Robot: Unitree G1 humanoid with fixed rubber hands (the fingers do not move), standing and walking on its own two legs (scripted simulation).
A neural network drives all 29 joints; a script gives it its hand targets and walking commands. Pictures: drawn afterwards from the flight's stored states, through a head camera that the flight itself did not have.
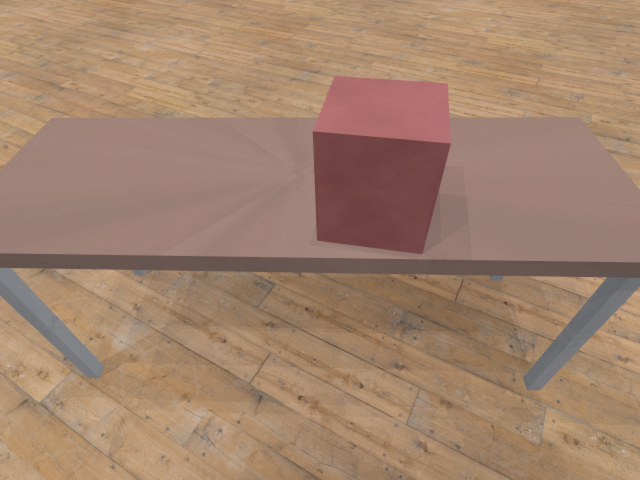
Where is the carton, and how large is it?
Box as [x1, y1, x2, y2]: [313, 76, 450, 253]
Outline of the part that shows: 334,76 313,129 317,240 422,253 450,144 447,83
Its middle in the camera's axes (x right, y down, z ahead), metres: +0.11 -0.14 +0.75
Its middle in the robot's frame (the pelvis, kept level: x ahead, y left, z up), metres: +0.67 -0.09 +0.03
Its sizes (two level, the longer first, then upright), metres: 0.210 0.200 0.250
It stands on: a table, 0.67 m high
